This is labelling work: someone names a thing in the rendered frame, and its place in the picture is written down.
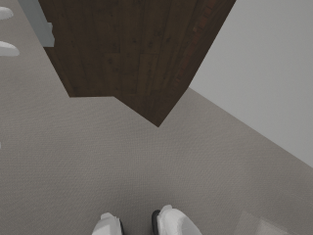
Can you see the handle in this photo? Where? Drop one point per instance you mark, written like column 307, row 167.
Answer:
column 38, row 22

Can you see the robot thigh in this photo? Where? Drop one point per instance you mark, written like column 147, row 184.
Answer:
column 108, row 226
column 174, row 222

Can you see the right robot thigh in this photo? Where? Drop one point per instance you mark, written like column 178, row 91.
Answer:
column 174, row 222

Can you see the robot left hand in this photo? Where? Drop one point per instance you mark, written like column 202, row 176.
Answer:
column 7, row 49

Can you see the left robot thigh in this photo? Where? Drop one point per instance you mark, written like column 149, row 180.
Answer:
column 108, row 226

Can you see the cupboard door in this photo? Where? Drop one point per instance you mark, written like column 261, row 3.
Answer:
column 117, row 48

